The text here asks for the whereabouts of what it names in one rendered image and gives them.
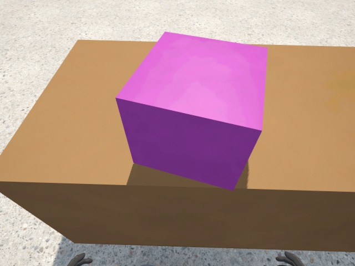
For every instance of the robot left hand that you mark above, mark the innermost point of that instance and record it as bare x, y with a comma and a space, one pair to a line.
78, 260

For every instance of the pedestal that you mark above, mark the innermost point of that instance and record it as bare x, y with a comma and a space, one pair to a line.
69, 163

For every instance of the robot right hand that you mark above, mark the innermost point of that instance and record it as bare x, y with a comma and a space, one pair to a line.
290, 259

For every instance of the carton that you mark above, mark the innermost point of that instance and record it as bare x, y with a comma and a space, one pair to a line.
194, 107

